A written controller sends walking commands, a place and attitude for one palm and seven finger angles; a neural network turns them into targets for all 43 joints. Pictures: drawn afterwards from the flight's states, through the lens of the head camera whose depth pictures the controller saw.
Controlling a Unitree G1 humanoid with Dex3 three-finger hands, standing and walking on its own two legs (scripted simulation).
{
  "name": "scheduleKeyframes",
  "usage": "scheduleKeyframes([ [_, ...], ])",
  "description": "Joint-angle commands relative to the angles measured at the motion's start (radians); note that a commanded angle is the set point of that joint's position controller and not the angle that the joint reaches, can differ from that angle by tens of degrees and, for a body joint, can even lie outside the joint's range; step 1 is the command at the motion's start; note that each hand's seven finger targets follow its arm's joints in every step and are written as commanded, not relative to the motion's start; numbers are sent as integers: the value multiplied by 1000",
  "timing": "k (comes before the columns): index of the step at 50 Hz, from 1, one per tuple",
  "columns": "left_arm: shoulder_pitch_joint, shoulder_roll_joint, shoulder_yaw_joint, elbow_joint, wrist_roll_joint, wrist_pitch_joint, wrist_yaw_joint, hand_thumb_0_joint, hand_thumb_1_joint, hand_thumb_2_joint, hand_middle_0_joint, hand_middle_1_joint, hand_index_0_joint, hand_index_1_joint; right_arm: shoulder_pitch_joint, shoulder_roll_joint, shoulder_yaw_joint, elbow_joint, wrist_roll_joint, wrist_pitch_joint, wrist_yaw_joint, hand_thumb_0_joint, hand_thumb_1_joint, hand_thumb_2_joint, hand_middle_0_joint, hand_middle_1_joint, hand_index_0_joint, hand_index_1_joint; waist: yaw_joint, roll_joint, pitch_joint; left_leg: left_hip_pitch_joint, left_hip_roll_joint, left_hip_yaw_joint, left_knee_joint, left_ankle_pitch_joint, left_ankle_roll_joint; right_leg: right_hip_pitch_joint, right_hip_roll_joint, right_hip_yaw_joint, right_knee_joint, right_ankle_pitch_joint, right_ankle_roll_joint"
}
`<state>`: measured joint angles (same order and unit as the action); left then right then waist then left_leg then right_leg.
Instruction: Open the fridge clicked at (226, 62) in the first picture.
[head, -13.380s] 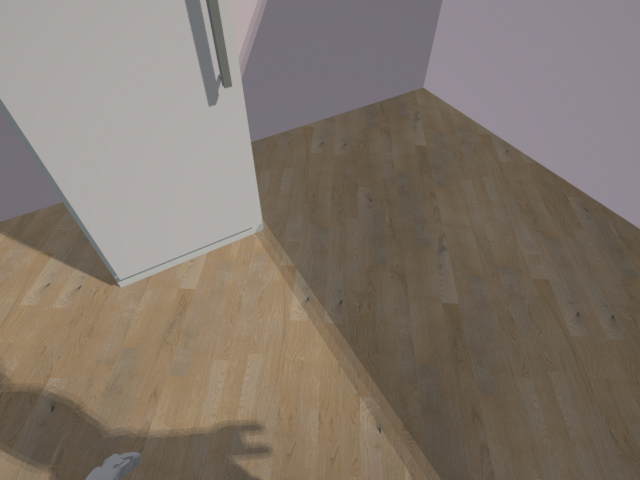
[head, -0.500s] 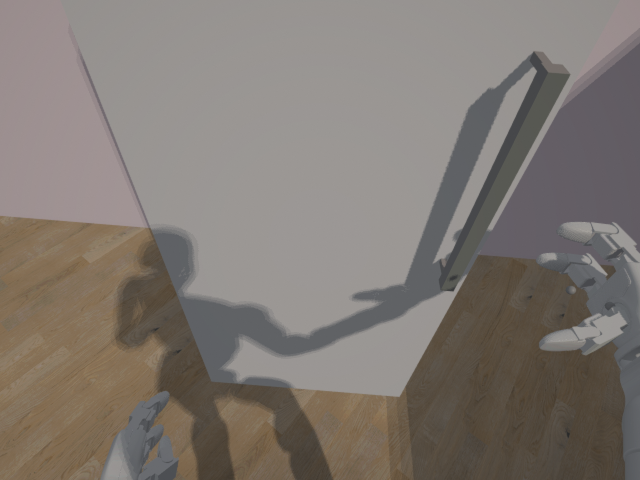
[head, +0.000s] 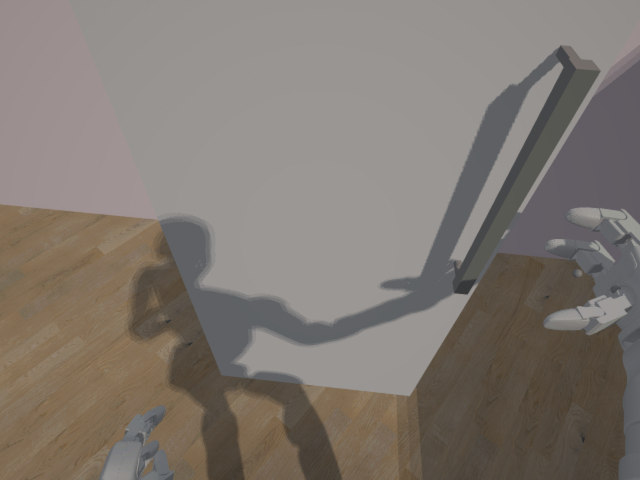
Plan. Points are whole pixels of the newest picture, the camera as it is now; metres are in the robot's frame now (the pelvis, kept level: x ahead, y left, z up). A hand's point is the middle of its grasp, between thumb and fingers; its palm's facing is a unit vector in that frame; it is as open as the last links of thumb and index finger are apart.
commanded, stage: move the hooked fingers beside the handle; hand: right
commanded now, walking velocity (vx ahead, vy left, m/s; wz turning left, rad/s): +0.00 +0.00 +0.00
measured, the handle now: (501, 197) +0.45 -0.19 +0.14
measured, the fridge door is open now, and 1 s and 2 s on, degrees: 0 0 0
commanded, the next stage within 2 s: feel for the door with the fingertips in 1.82 s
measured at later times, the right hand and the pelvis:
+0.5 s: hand (558, 250) +0.38 -0.26 +0.12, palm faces +0.06 +1.00 -0.02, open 14.0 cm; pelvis +0.00 +0.00 +0.00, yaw +0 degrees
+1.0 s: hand (556, 250) +0.37 -0.25 +0.13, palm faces +0.04 +1.00 +0.00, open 14.0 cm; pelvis +0.00 +0.00 +0.00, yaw +0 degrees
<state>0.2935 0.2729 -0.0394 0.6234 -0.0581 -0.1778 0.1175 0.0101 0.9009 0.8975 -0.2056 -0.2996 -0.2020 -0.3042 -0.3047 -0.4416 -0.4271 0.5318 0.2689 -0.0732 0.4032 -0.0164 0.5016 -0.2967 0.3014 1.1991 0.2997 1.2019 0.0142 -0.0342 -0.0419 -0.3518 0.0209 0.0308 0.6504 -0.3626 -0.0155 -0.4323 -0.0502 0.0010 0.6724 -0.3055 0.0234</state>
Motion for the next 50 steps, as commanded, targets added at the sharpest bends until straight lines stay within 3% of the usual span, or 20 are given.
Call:
scheduleKeyframes([
  [1,-25,138,56,-139,-1,-45,5,0,900,900,-200,-300,-200,-300,-373,-265,-40,-235,28,-78,8,0,500,-300,300,1200,300,1200,8,-41,-269,11,-41,9,-89,311,26,198,43,-8,-67,220,-54],
  [2,-22,140,58,-134,-1,-41,6,0,900,900,-200,-300,-200,-300,-352,-285,-69,-203,28,-76,6,0,500,-300,300,1200,300,1200,4,-28,-269,9,-43,7,-87,317,25,192,44,-7,-67,220,-54],
  [6,-9,146,57,-120,-4,-26,7,0,900,900,-200,-300,-200,-300,-414,-286,-53,-130,26,-72,7,0,500,-300,300,1200,300,1200,22,19,-223,-20,-43,13,-90,283,22,157,40,-5,-67,188,-54],
  [9,-12,143,54,-126,-3,-18,4,0,900,900,-200,-300,-200,-300,-442,-287,-45,-115,8,-74,0,0,500,-300,300,1200,300,1200,14,-50,-238,-27,-40,8,-82,274,25,156,46,-6,-68,183,-51],
  [14,5,139,60,-132,4,-10,-5,0,900,900,-200,-300,-200,-300,-448,-289,-54,-158,6,-104,-15,0,500,-300,300,1200,300,1200,8,-62,-334,7,-47,10,-63,347,30,206,44,-2,-50,264,-51],
  [15,9,141,60,-131,5,-7,-6,0,900,900,-200,-300,-200,-300,-436,-302,-69,-139,7,-104,-16,0,500,-300,300,1200,300,1200,4,-55,-329,8,-47,11,-60,353,29,195,42,-3,-48,267,-50],
  [16,17,146,58,-126,5,0,-6,0,900,900,-200,-300,-200,-300,-431,-310,-70,-101,11,-100,-15,0,500,-300,300,1200,300,1200,9,-2,-305,13,-48,12,-64,349,28,167,41,-4,-47,255,-53],
  [21,19,148,59,-127,0,17,-9,0,900,900,-200,-300,-200,-300,-466,-298,-47,-47,-2,-89,-12,0,500,-300,300,1200,300,1200,22,-22,-253,-21,-45,8,-66,314,26,130,43,-13,-48,214,-55],
  [22,19,149,60,-127,2,18,-11,0,900,900,-200,-300,-200,-300,-484,-315,-59,-47,-7,-92,-14,0,500,-300,300,1200,300,1200,17,-27,-261,-26,-46,8,-65,306,25,129,43,-8,-50,207,-54],
  [25,23,143,63,-137,4,19,-13,0,900,900,-200,-300,-200,-300,-497,-277,-28,-104,-6,-112,-13,0,500,-300,300,1200,300,1200,17,-72,-320,-23,-50,8,-56,327,30,178,43,-5,-42,243,-52],
  [27,23,143,64,-139,3,20,-15,0,900,900,-200,-300,-200,-300,-479,-283,-41,-128,5,-124,-15,0,500,-300,300,1200,300,1200,14,-51,-340,-3,-55,8,-53,350,31,183,41,-4,-39,263,-54],
  [30,13,140,63,-137,1,21,-15,0,900,900,-200,-300,-200,-300,-465,-259,-33,-127,14,-122,-21,0,500,-300,300,1200,300,1200,13,-49,-314,-12,-54,12,-58,331,29,178,41,-3,-47,240,-52],
  [33,14,144,61,-134,0,29,-15,0,900,900,-200,-300,-200,-300,-418,-275,-56,-68,10,-94,-32,0,500,-300,300,1200,300,1200,12,6,-253,-19,-51,12,-66,314,24,125,42,-7,-55,206,-55],
  [35,14,149,60,-134,-1,37,-14,0,900,900,-200,-300,-200,-300,-429,-301,-65,-36,-3,-80,-36,0,500,-300,300,1200,300,1200,16,6,-224,-41,-48,9,-72,262,21,94,43,-10,-61,157,-54],
  [36,16,150,60,-135,-1,41,-13,0,900,900,-200,-300,-200,-300,-453,-315,-67,-54,-5,-86,-40,0,500,-300,300,1200,300,1200,16,10,-231,-28,-48,8,-70,271,24,99,43,-10,-56,172,-57],
  [37,7,144,59,-144,1,40,-14,0,900,900,-200,-300,-200,-300,-470,-309,-58,-88,-14,-91,-40,0,500,-300,300,1200,300,1200,12,-57,-258,-28,-47,3,-63,285,27,118,45,-12,-54,188,-55],
  [40,4,134,60,-154,3,34,-15,0,900,900,-200,-300,-200,-300,-505,-270,-23,-182,-9,-128,-40,0,500,-300,300,1200,300,1200,19,-90,-332,-20,-54,6,-54,312,30,188,42,-6,-44,232,-53],
  [43,3,133,60,-146,4,25,-12,0,900,900,-200,-300,-200,-300,-494,-264,-33,-210,15,-150,-36,0,500,-300,300,1200,300,1200,19,-76,-356,-8,-60,8,-57,328,31,218,39,-2,-40,243,-53],
  [46,1,136,55,-133,-3,27,-6,0,900,900,-200,-300,-200,-300,-467,-219,9,-125,18,-117,-31,0,500,-300,300,1200,300,1200,30,-15,-271,-27,-57,15,-71,287,27,164,40,-3,-52,192,-56],
  [50,-1,146,54,-131,-4,38,-9,0,900,900,-200,-300,-200,-300,-416,-249,-18,-9,-2,-52,-35,0,500,-300,300,1200,300,1200,18,12,-198,-60,-46,14,-81,229,23,93,44,-2,-66,129,-53],
])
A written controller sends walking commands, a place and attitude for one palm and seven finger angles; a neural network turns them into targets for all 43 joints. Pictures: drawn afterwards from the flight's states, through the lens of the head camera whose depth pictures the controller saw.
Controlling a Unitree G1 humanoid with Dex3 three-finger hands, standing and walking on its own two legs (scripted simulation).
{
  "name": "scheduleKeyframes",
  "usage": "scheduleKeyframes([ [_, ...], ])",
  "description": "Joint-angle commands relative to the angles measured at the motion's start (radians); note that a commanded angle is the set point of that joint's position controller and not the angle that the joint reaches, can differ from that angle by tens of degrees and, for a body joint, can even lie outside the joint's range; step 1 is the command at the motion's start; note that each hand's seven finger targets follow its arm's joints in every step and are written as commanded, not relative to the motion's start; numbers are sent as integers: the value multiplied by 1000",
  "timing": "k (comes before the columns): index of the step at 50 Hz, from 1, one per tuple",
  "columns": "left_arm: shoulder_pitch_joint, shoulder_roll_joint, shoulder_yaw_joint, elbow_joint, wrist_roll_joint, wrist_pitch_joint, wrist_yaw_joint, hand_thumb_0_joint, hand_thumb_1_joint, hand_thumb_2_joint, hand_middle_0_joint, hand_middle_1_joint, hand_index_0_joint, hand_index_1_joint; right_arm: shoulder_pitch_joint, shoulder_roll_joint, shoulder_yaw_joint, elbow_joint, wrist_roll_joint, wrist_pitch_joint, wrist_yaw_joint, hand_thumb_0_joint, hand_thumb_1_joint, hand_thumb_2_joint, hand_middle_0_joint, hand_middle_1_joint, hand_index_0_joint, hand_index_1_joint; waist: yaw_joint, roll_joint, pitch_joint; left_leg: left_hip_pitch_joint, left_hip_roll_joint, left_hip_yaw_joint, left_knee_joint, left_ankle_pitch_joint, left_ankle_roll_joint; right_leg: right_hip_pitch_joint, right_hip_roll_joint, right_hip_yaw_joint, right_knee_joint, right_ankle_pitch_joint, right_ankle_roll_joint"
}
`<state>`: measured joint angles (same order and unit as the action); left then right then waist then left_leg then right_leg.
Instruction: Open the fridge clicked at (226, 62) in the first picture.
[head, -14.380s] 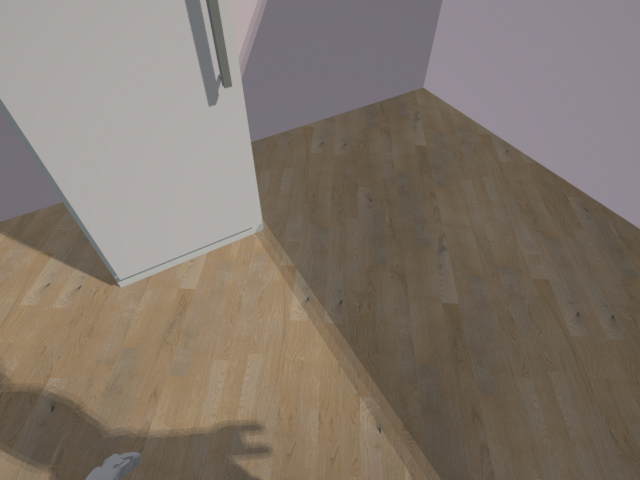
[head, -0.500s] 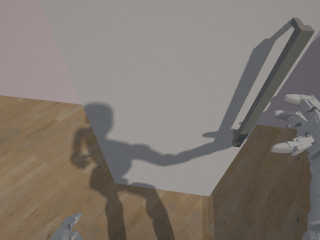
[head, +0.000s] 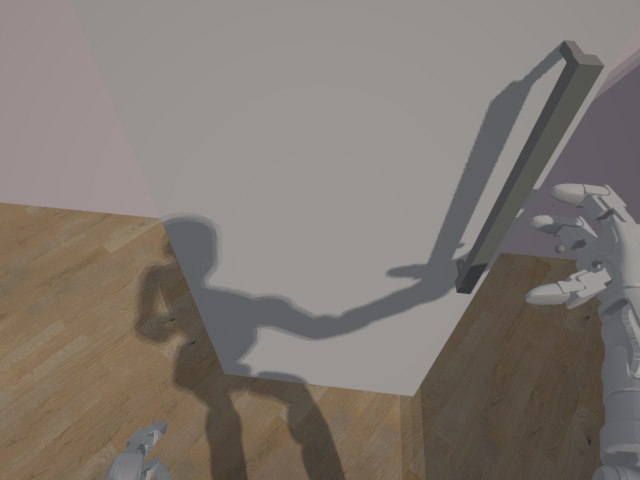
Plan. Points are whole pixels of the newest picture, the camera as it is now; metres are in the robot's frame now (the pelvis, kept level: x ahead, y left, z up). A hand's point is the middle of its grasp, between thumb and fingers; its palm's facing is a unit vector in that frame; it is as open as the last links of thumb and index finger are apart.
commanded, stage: move the hooked fingers beside the handle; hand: right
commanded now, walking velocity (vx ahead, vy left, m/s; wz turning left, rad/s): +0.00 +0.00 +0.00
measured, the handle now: (504, 195) +0.45 -0.19 +0.15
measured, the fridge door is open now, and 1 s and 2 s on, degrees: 0 0 0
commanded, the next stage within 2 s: feel for the door with the fingertips in 0.82 s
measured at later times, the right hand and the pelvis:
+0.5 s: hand (550, 256) +0.37 -0.24 +0.12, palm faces +0.03 +1.00 +0.00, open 14.0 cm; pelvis -0.01 +0.00 +0.00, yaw +0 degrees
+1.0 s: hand (559, 264) +0.36 -0.24 +0.12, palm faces +0.07 +1.00 -0.01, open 14.0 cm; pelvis +0.00 +0.00 +0.00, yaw +0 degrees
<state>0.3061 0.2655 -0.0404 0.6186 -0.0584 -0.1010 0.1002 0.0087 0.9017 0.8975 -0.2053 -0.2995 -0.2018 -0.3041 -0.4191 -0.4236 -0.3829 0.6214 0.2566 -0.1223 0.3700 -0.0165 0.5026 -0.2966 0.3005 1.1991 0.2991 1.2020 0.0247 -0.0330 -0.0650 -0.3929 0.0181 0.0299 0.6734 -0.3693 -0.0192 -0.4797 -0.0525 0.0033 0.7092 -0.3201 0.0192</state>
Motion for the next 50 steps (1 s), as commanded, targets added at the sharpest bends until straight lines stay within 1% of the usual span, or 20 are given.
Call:
scheduleKeyframes([
  [1,-11,156,57,-131,-3,-34,7,0,900,900,-200,-300,-200,-300,-291,-284,-72,-109,10,-5,-4,0,500,-300,300,1200,300,1200,-1,28,-187,1,-44,14,-102,249,29,139,46,-8,-97,161,-51],
  [3,-24,146,56,-149,-1,-35,2,0,900,900,-200,-300,-200,-300,-316,-284,-73,-183,6,-24,-8,0,500,-300,300,1200,300,1200,-10,-36,-244,17,-43,7,-89,276,32,168,50,-10,-92,188,-48],
  [4,-26,143,55,-152,0,-36,1,0,900,900,-200,-300,-200,-300,-346,-266,-57,-213,12,-39,-10,0,500,-300,300,1200,300,1200,1,-27,-259,16,-46,5,-90,285,30,184,50,-10,-87,194,-50],
  [7,-20,146,58,-145,6,-37,5,0,900,900,-200,-300,-200,-300,-403,-351,-129,-279,22,-97,-20,0,500,-300,300,1200,300,1200,2,-21,-318,55,-52,-5,-80,323,29,201,46,-8,-74,226,-52],
  [8,-23,142,55,-145,6,-39,6,0,900,900,-200,-300,-200,-300,-398,-335,-120,-276,24,-108,-17,0,500,-300,300,1200,300,1200,3,-34,-320,56,-53,-7,-80,321,28,210,48,-13,-74,220,-52],
  [12,-21,144,52,-123,0,-40,14,0,900,900,-200,-300,-200,-300,-388,-325,-102,-184,17,-93,4,0,500,-300,300,1200,300,1200,12,-58,-245,16,-50,-2,-92,275,30,179,45,-10,-83,177,-50],
  [14,-21,146,53,-120,-4,-40,16,0,900,900,-200,-300,-200,-300,-377,-287,-57,-142,9,-62,20,0,500,-300,300,1200,300,1200,17,-72,-212,-16,-47,3,-99,239,31,169,45,-8,-91,147,-49],
  [16,-17,146,54,-129,-6,-42,15,0,900,900,-200,-300,-200,-300,-370,-215,5,-127,21,-39,35,0,500,-300,300,1200,300,1200,27,-38,-205,-23,-48,9,-104,237,31,173,46,-7,-88,148,-53],
  [20,-11,157,59,-129,-4,-40,12,0,900,900,-200,-300,-200,-300,-385,-266,-41,-130,29,-34,27,0,500,-300,300,1200,300,1200,15,3,-234,-22,-49,13,-94,234,31,162,47,5,-86,148,-48],
  [23,-18,147,58,-138,0,-44,6,0,900,900,-200,-300,-200,-300,-419,-274,-52,-217,23,-74,-8,0,500,-300,300,1200,300,1200,4,-62,-283,-7,-51,9,-83,240,35,199,48,6,-85,172,-46],
  [26,-7,150,58,-131,6,-44,5,0,900,900,-200,-300,-200,-300,-422,-329,-93,-247,8,-101,-46,0,500,-300,300,1200,300,1200,3,-23,-307,18,-54,11,-76,253,33,198,44,9,-79,194,-49],
  [29,-17,140,54,-130,6,-45,2,0,900,900,-200,-300,-200,-300,-401,-293,-74,-235,-6,-96,-55,0,500,-300,300,1200,300,1200,2,-76,-289,12,-51,7,-77,262,32,202,46,2,-87,190,-47],
  [33,-16,144,57,-135,4,-39,2,0,900,900,-200,-300,-200,-300,-310,-299,-93,-201,4,-60,-34,0,500,-300,300,1200,300,1200,-14,-44,-286,47,-49,7,-81,305,32,182,44,-7,-90,214,-48],
  [37,-23,142,58,-149,-4,-36,-1,0,900,900,-200,-300,-200,-300,-279,-230,-43,-206,27,-31,-6,0,500,-300,300,1200,300,1200,-4,-19,-254,35,-52,11,-86,333,29,178,44,-14,-88,224,-50],
  [38,-20,145,60,-148,-3,-35,-1,0,900,900,-200,-300,-200,-300,-266,-251,-66,-211,30,-31,-5,0,500,-300,300,1200,300,1200,-8,3,-250,42,-53,14,-84,339,30,173,43,-9,-90,230,-49],
  [40,-28,142,62,-158,-4,-37,-3,0,900,900,-200,-300,-200,-300,-274,-239,-58,-275,36,-41,-5,0,500,-300,300,1200,300,1200,-6,-18,-267,38,-54,12,-84,337,31,197,46,-11,-89,232,-49],
  [41,-28,140,62,-162,-3,-38,-2,0,900,900,-200,-300,-200,-300,-258,-230,-52,-289,41,-46,-8,0,500,-300,300,1200,300,1200,-7,4,-267,48,-55,12,-83,347,30,198,47,-16,-83,244,-53],
  [43,-29,141,61,-152,-1,-37,-1,0,900,900,-200,-300,-200,-300,-267,-265,-86,-295,37,-50,-19,0,500,-300,300,1200,300,1200,-6,-9,-263,44,-53,9,-83,349,28,196,47,-12,-85,239,-51],
  [48,-47,133,54,-143,-1,-43,7,0,900,900,-200,-300,-200,-300,-331,-229,-34,-331,22,-59,-30,0,500,-300,300,1200,300,1200,8,-72,-238,11,-50,8,-93,284,32,213,49,-4,-91,195,-50],
  [50,-52,130,52,-136,-4,-48,11,0,900,900,-200,-300,-200,-300,-375,-165,34,-321,18,-53,-31,0,500,-300,300,1200,300,1200,25,-67,-214,-17,-50,13,-99,251,32,218,48,4,-94,169,-49],
])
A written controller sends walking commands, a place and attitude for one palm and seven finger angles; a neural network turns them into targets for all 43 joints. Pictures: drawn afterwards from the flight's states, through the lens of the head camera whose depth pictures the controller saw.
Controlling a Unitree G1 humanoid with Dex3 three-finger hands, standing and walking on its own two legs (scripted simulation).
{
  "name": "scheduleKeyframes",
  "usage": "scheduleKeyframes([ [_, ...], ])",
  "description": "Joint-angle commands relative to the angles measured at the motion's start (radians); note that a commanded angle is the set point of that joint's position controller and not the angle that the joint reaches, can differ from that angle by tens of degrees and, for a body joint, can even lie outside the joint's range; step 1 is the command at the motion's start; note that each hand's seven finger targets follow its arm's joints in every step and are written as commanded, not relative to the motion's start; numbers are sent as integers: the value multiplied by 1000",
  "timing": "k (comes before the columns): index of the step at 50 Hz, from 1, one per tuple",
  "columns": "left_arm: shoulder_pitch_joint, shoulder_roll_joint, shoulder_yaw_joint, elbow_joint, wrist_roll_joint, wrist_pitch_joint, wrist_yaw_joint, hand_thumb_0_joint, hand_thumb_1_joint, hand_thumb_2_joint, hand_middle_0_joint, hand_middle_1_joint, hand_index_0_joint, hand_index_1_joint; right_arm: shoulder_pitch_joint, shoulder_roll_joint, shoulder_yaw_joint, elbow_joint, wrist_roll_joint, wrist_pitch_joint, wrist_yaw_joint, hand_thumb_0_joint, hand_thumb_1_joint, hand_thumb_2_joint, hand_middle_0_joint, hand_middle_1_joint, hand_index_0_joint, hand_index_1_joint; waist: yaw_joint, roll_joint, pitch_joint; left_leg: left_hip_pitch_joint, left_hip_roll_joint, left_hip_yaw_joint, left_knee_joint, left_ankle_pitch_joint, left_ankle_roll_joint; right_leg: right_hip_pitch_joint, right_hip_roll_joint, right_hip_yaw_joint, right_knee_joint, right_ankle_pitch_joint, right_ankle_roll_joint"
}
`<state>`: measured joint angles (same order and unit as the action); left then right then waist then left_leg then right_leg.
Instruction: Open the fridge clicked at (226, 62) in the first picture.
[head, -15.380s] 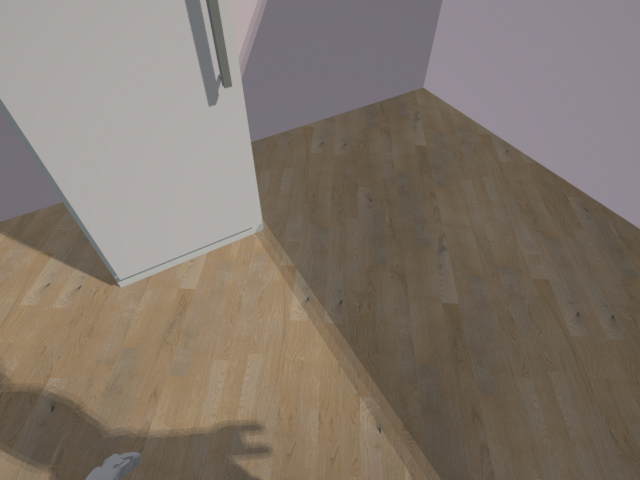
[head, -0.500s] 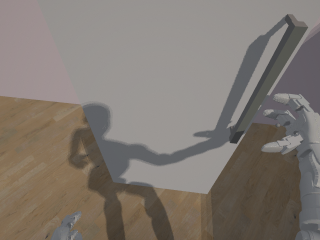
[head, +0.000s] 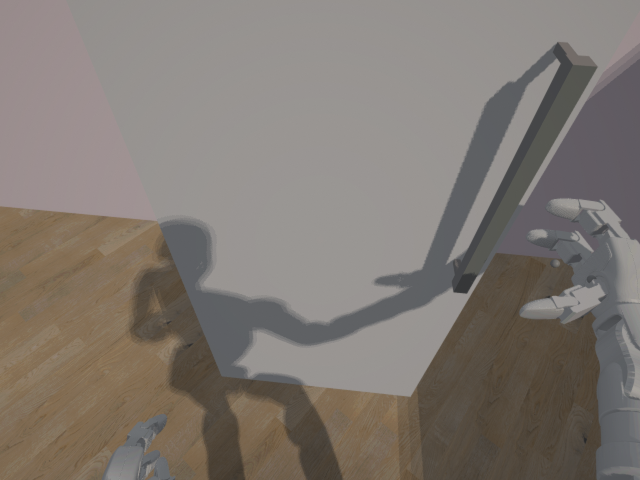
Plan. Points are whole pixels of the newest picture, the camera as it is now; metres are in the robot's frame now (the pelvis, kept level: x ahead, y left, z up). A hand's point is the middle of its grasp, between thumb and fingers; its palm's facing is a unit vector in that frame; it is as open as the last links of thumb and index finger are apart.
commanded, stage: feel for the door with the fingertips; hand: right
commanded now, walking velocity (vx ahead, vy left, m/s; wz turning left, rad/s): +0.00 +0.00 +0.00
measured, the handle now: (499, 195) +0.45 -0.19 +0.15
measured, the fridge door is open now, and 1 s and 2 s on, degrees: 0 0 0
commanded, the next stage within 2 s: slide the fingers in behind the handle in 0.84 s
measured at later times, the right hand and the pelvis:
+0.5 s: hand (522, 249) +0.38 -0.21 +0.12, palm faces +0.06 +1.00 -0.03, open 14.1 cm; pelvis +0.00 +0.00 +0.00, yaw +0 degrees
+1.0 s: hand (522, 237) +0.40 -0.22 +0.12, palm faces +0.02 +1.00 -0.01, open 13.7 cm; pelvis +0.00 +0.00 +0.00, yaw +0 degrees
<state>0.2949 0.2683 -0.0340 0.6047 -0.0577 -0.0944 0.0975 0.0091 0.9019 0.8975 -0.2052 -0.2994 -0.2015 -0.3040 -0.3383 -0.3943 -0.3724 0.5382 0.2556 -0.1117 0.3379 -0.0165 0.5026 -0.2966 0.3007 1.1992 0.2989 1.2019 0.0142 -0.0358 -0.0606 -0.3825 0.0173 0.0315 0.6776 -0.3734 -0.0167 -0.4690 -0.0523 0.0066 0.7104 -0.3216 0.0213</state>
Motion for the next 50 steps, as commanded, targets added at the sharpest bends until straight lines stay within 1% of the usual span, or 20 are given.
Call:
scheduleKeyframes([
  [1,-36,128,47,-118,-4,-57,16,0,900,900,-200,-300,-200,-300,-476,-174,45,-245,21,-64,-3,0,500,-300,300,1200,300,1200,46,-29,-221,-22,-50,14,-107,255,29,211,46,1,-90,174,-54],
  [3,-42,130,47,-115,-3,-61,16,0,900,900,-200,-300,-200,-300,-439,-181,32,-220,18,-50,-12,0,500,-300,300,1200,300,1200,30,-44,-236,-24,-47,13,-107,246,30,214,47,6,-96,164,-50],
  [6,-40,135,47,-107,0,-56,15,0,900,900,-200,-300,-200,-300,-430,-200,12,-182,14,-37,-37,0,500,-300,300,1200,300,1200,23,27,-235,-8,-45,15,-110,236,26,188,47,6,-96,156,-52],
  [7,-50,129,43,-115,0,-57,10,0,900,900,-200,-300,-200,-300,-428,-175,28,-185,11,-32,-44,0,500,-300,300,1200,300,1200,17,5,-238,-3,-41,12,-106,245,26,182,50,3,-99,157,-51],
  [8,-50,129,45,-110,0,-54,9,0,900,900,-200,-300,-200,-300,-432,-206,-3,-173,5,-28,-57,0,500,-300,300,1200,300,1200,15,14,-235,-3,-40,12,-107,243,25,178,50,2,-99,153,-50],
  [10,-55,123,45,-120,4,-52,2,0,900,900,-200,-300,-200,-300,-432,-193,3,-216,-6,-37,-77,0,500,-300,300,1200,300,1200,3,-26,-280,17,-39,11,-96,264,28,200,51,-1,-99,181,-47],
  [11,-50,124,46,-125,7,-51,-3,0,900,900,-200,-300,-200,-300,-412,-202,-6,-231,-7,-43,-88,0,500,-300,300,1200,300,1200,-3,10,-292,39,-42,13,-93,282,29,196,48,1,-94,202,-50],
  [14,-61,112,47,-138,8,-54,-15,0,900,900,-200,-300,-200,-300,-351,-157,15,-286,-11,-61,-103,0,500,-300,300,1200,300,1200,-17,-46,-313,53,-43,10,-81,333,29,217,49,-13,-93,239,-45],
  [16,-51,119,48,-126,10,-47,-15,0,900,900,-200,-300,-200,-300,-360,-173,10,-262,-14,-64,-112,0,500,-300,300,1200,300,1200,-1,19,-272,48,-47,12,-90,324,25,187,44,-13,-92,222,-50],
  [19,-55,122,47,-114,5,-40,-7,0,900,900,-200,-300,-200,-300,-441,-200,-1,-246,-23,-62,-113,0,500,-300,300,1200,300,1200,19,8,-224,24,-45,4,-103,287,22,168,46,-14,-104,173,-51],
  [21,-49,127,47,-108,7,-36,-1,0,900,900,-200,-300,-200,-300,-447,-224,-18,-224,-20,-59,-105,0,500,-300,300,1200,300,1200,17,28,-227,33,-46,-2,-110,279,23,164,46,-15,-100,169,-56],
  [24,-48,118,45,-102,3,-36,4,0,900,900,-200,-300,-200,-300,-496,-172,35,-215,-19,-61,-83,0,500,-300,300,1200,300,1200,27,-46,-243,21,-43,-1,-107,291,26,191,50,-16,-100,182,-51],
  [26,-38,119,49,-101,6,-39,2,0,900,900,-200,-300,-200,-300,-483,-144,60,-210,-14,-64,-75,0,500,-300,300,1200,300,1200,31,-18,-268,23,-47,2,-106,309,25,206,49,-15,-90,201,-55],
  [28,-28,130,51,-86,5,-37,6,0,900,900,-200,-300,-200,-300,-491,-203,6,-153,-5,-58,-70,0,500,-300,300,1200,300,1200,28,21,-262,26,-44,-3,-111,304,21,181,49,-12,-91,186,-55],
  [36,-8,136,53,-92,6,-22,-1,0,900,900,-200,-300,-200,-300,-534,-240,-19,-81,-16,-63,-72,0,500,-300,300,1200,300,1200,23,34,-255,18,-42,-4,-102,285,22,142,51,-14,-84,175,-58],
  [40,0,136,53,-89,7,-18,-1,0,900,900,-200,-300,-200,-300,-601,-264,-25,-68,-27,-96,-67,0,500,-300,300,1200,300,1200,30,-14,-277,9,-43,-11,-90,292,25,151,51,-14,-77,182,-55],
  [45,13,137,56,-85,7,-15,-1,0,900,900,-200,-300,-200,-300,-611,-272,-36,-46,-19,-112,-52,0,500,-300,300,1200,300,1200,34,-23,-309,8,-45,-11,-84,311,22,158,49,-17,-66,194,-55],
  [46,21,141,55,-80,8,-13,0,0,900,900,-200,-300,-200,-300,-627,-287,-42,-33,-16,-113,-51,0,500,-300,300,1200,300,1200,41,15,-303,17,-46,-10,-84,311,22,144,48,-15,-61,195,-59],
  [47,17,141,56,-80,7,-13,0,0,900,900,-200,-300,-200,-300,-628,-302,-57,-29,-15,-112,-48,0,500,-300,300,1200,300,1200,35,-12,-308,14,-46,-14,-85,312,22,146,48,-16,-63,192,-57],
  [50,12,135,54,-91,5,-14,-4,0,900,900,-200,-300,-200,-300,-611,-244,-13,-51,-11,-108,-42,0,500,-300,300,1200,300,1200,31,-51,-309,-5,-50,3,-79,300,29,175,48,-7,-73,200,-51],
])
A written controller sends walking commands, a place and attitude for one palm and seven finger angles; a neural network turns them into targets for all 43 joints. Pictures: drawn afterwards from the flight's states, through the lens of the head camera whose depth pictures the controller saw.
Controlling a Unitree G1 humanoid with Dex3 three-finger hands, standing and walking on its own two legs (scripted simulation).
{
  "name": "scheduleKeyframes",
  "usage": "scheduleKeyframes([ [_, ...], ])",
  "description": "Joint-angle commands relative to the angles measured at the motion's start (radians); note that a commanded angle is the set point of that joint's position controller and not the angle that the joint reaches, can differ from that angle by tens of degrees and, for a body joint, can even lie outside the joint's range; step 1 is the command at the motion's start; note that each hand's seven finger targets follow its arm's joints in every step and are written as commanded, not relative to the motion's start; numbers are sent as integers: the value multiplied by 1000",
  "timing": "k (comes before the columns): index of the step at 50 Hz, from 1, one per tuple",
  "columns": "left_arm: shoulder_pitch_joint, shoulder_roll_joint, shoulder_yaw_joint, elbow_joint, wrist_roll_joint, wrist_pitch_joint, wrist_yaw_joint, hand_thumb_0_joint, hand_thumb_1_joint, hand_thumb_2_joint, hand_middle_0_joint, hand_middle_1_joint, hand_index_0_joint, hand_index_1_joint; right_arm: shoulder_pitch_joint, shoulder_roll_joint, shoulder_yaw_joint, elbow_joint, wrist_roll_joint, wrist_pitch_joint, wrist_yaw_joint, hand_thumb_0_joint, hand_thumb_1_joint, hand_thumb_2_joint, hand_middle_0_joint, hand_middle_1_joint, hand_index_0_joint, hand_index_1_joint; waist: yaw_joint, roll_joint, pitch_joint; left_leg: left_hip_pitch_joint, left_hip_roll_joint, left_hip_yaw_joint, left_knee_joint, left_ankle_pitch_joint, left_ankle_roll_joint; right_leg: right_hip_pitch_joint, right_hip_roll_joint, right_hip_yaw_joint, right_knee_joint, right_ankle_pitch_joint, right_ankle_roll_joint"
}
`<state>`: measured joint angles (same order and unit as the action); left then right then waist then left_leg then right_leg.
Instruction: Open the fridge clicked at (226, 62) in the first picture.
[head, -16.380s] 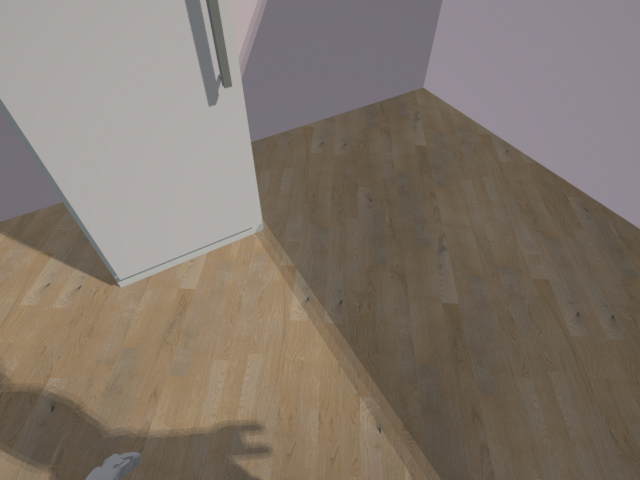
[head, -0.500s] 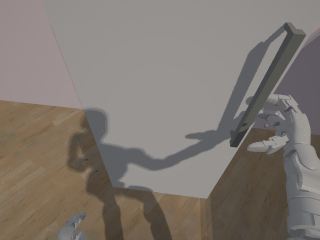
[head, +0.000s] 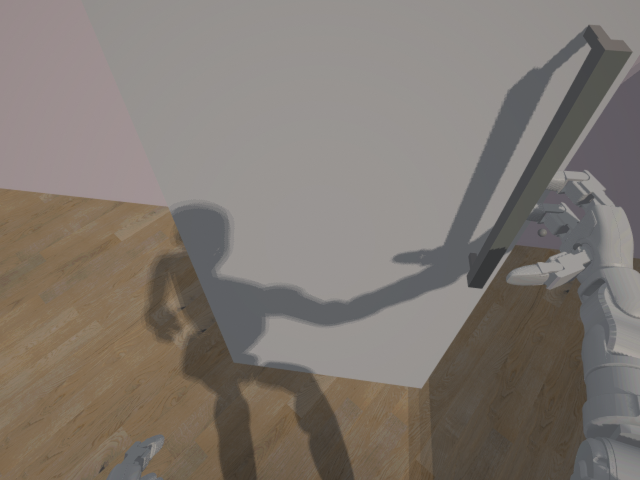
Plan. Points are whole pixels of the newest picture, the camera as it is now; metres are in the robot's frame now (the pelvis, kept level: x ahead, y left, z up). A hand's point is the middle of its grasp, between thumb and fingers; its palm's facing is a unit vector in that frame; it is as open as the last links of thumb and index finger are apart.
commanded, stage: slide the fingers in behind the handle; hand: right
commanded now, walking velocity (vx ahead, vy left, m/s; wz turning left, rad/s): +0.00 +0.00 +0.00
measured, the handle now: (519, 188) +0.45 -0.20 +0.15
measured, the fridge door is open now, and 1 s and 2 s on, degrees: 0 0 0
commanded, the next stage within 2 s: grip the handle and tug to test in 1.76 s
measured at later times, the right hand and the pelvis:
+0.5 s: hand (530, 241) +0.39 -0.21 +0.12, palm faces +0.05 +1.00 +0.00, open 14.0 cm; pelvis +0.00 -0.01 +0.00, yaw +0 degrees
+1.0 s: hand (509, 236) +0.39 -0.18 +0.13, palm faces +0.05 +1.00 -0.01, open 14.0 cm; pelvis +0.00 +0.01 +0.00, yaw +0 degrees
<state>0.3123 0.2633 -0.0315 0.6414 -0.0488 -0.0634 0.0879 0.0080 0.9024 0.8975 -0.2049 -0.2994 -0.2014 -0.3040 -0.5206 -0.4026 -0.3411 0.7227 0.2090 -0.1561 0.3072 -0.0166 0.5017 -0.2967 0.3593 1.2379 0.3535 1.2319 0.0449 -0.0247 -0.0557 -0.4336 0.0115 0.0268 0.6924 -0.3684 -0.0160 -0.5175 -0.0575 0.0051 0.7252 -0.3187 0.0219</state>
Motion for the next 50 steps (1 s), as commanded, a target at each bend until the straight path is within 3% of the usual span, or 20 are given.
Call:
scheduleKeyframes([
  [1,-1,140,54,-131,-2,-47,5,0,900,900,-200,-300,-200,-300,-416,-239,-52,-245,42,-65,-12,0,500,-300,300,1200,300,1200,-2,-43,-328,59,-46,8,-92,307,30,226,52,-5,-80,213,-55],
  [6,-2,147,52,-136,-2,-42,3,0,900,900,-200,-300,-200,-300,-379,-259,-72,-225,42,-55,-21,0,500,-300,300,1200,300,1200,-3,12,-271,48,-48,10,-100,265,26,181,49,-5,-90,170,-57],
  [7,-9,145,53,-142,-4,-43,1,0,900,900,-200,-300,-200,-300,-382,-253,-63,-245,33,-57,-21,0,500,-300,300,1200,300,1200,-7,-15,-285,44,-47,8,-95,265,27,189,49,-3,-94,171,-54],
  [10,-17,135,54,-154,-5,-48,-5,0,900,900,-200,-300,-200,-300,-360,-191,-14,-317,29,-58,-26,0,500,-300,300,1200,300,1200,-10,-96,-314,27,-49,15,-88,270,34,248,47,2,-95,200,-46],
  [15,-29,131,56,-157,-6,-57,-11,0,900,900,-200,-300,-200,-300,-306,-115,32,-366,43,-29,-48,0,500,-300,300,1200,300,1200,-6,-27,-303,35,-52,29,-91,282,30,254,43,8,-101,208,-45],
  [21,-41,136,48,-149,0,-45,-6,0,900,900,-200,-300,-200,-300,-314,-171,-16,-345,16,13,-103,0,500,-300,300,1200,300,1200,-7,29,-224,32,-46,21,-113,217,25,191,47,2,-112,136,-53],
  [22,-48,132,47,-151,0,-45,-6,0,900,900,-200,-300,-200,-300,-338,-177,-21,-363,10,5,-108,0,500,-300,300,1200,300,1200,-11,8,-239,39,-43,19,-110,225,28,199,48,4,-117,144,-51],
  [24,-55,123,45,-161,2,-49,-8,0,900,900,-200,-300,-200,-300,-327,-156,-4,-406,3,-11,-111,0,500,-300,300,1200,300,1200,-21,-50,-284,53,-43,15,-101,246,32,233,51,0,-111,170,-48],
  [26,-49,123,46,-152,4,-50,-5,0,900,900,-200,-300,-200,-300,-360,-157,9,-422,2,-34,-112,0,500,-300,300,1200,300,1200,-6,-31,-304,61,-46,15,-99,266,32,248,47,0,-97,193,-50],
  [29,-57,117,46,-148,2,-60,-7,0,900,900,-200,-300,-200,-300,-339,-98,51,-413,14,-43,-95,0,500,-300,300,1200,300,1200,-4,-63,-303,49,-48,18,-99,279,33,268,48,0,-97,195,-45],
  [30,-56,121,47,-145,0,-61,-7,0,900,900,-200,-300,-200,-300,-336,-110,41,-414,17,-42,-92,0,500,-300,300,1200,300,1200,-7,-67,-301,49,-48,19,-99,284,35,269,48,2,-97,201,-43],
  [31,-51,122,46,-143,1,-60,-8,0,900,900,-200,-300,-200,-300,-300,-87,62,-379,20,-31,-86,0,500,-300,300,1200,300,1200,-5,-17,-285,56,-49,22,-104,280,33,250,47,3,-98,194,-48],
  [33,-55,124,50,-140,-4,-59,-9,0,900,900,-200,-300,-200,-300,-300,-72,71,-368,23,-7,-84,0,500,-300,300,1200,300,1200,-4,-18,-272,46,-45,22,-106,286,30,243,49,1,-101,187,-47],
  [37,-62,126,48,-145,-3,-49,-10,0,900,900,-200,-300,-200,-300,-317,-92,48,-357,19,28,-104,0,500,-300,300,1200,300,1200,-8,8,-252,56,-39,17,-118,275,26,216,55,-3,-106,169,-51],
  [40,-66,118,50,-157,3,-50,-14,0,900,900,-200,-300,-200,-300,-287,-100,29,-424,11,5,-128,0,500,-300,300,1200,300,1200,-28,-6,-303,91,-40,17,-103,318,29,242,55,-6,-104,216,-49],
  [41,-61,118,51,-158,5,-51,-16,0,900,900,-200,-300,-200,-300,-286,-91,40,-447,11,-10,-136,0,500,-300,300,1200,300,1200,-22,26,-314,101,-43,17,-102,334,27,249,54,-7,-96,234,-54],
  [42,-64,114,52,-155,4,-53,-17,0,900,900,-200,-300,-200,-300,-292,-78,52,-459,6,-20,-139,0,500,-300,300,1200,300,1200,-20,-11,-321,92,-42,14,-98,344,28,259,54,-11,-95,240,-51],
  [45,-64,113,51,-142,6,-53,-17,0,900,900,-200,-300,-200,-300,-307,-84,47,-441,0,-36,-149,0,500,-300,300,1200,300,1200,-14,-6,-276,80,-43,11,-105,319,26,238,55,-13,-101,204,-51],
  [46,-57,119,53,-140,8,-50,-16,0,900,900,-200,-300,-200,-300,-284,-102,33,-429,-1,-36,-150,0,500,-300,300,1200,300,1200,-15,41,-282,97,-44,9,-110,326,23,229,54,-16,-97,207,-56],
  [50,-75,110,50,-144,4,-47,-13,0,900,900,-200,-300,-200,-300,-283,-83,48,-429,0,-25,-136,0,500,-300,300,1200,300,1200,-20,-14,-265,100,-38,4,-115,334,24,227,58,-26,-108,198,-53],
])
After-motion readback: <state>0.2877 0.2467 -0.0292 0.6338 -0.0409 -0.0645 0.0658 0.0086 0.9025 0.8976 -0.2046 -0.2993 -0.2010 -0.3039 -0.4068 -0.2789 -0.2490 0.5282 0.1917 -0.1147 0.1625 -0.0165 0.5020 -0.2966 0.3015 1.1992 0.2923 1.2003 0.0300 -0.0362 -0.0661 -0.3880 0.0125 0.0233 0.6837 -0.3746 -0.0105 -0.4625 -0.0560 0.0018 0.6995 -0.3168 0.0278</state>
